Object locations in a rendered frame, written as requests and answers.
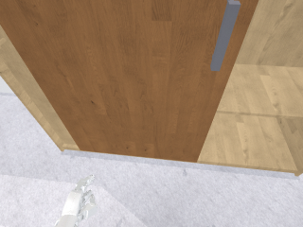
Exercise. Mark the left robot forearm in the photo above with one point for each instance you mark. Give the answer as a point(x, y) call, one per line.
point(67, 221)

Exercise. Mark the left robot hand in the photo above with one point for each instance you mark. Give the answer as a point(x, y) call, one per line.
point(75, 202)

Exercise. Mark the wardrobe door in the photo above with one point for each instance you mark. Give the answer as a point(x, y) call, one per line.
point(18, 68)
point(128, 77)

